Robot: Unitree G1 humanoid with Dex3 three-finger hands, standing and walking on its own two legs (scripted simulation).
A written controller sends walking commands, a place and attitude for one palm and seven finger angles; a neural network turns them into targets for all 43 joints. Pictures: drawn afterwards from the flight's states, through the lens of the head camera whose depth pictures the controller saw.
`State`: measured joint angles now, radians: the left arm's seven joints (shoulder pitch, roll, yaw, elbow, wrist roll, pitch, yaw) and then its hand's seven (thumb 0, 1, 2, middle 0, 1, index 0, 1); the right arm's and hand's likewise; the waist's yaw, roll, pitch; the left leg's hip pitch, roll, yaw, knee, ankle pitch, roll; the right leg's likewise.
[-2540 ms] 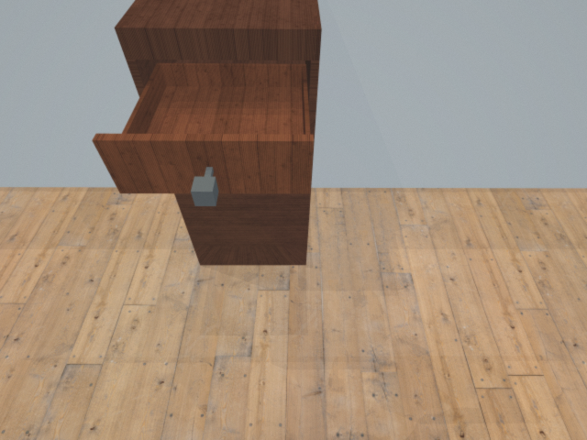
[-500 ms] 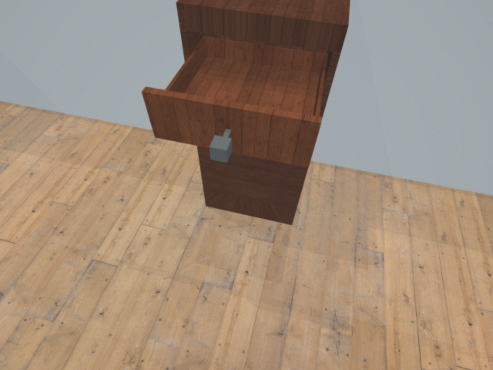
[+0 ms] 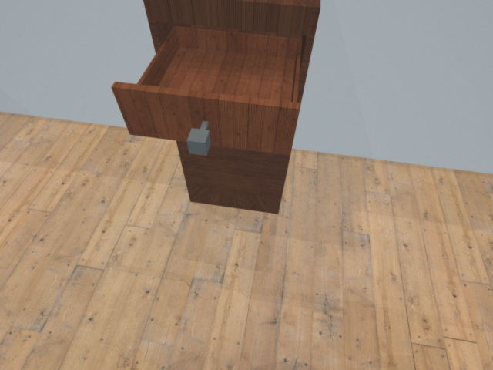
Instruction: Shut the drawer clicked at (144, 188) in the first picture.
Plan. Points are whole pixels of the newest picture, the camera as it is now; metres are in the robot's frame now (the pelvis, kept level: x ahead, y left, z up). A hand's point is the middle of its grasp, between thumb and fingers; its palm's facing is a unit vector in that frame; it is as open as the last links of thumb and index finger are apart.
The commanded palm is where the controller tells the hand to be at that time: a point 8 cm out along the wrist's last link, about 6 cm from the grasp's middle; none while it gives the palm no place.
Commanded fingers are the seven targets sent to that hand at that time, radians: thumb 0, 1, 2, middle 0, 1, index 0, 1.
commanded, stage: take the last steps up to it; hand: left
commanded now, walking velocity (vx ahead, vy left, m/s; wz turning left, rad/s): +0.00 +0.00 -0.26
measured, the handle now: (201, 135) +0.55 +0.13 +0.02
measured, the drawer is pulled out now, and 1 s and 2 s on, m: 0.29 0.29 0.29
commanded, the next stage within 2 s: come to a stop and stand still in 0.72 s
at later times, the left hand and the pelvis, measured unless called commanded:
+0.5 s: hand out of the picture +0.11 +0.18 -0.17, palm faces -0.07 -0.97 -0.21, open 7.4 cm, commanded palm none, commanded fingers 0.00 0.90 0.90 -0.20 -0.30 -0.20 -0.30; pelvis +0.05 -0.02 +0.00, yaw -5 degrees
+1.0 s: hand (193, 326) +0.22 +0.12 -0.18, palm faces -0.05 -0.98 -0.18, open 7.4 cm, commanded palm none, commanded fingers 0.00 0.90 0.90 -0.20 -0.30 -0.20 -0.30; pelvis +0.19 -0.05 +0.00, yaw -6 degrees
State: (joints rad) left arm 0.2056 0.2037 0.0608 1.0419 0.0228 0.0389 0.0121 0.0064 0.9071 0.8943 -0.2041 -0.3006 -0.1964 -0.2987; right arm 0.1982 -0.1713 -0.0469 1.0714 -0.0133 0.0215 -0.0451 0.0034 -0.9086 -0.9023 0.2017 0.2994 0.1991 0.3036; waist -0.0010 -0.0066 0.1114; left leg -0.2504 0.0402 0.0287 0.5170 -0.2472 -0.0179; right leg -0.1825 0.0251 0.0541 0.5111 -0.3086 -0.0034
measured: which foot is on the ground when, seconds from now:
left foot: down 0.00-0.54, up 0.56-0.82, down 0.84-1.00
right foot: down 0.00-0.36, up 0.38-0.54, down 0.56-0.84, up 0.86-1.00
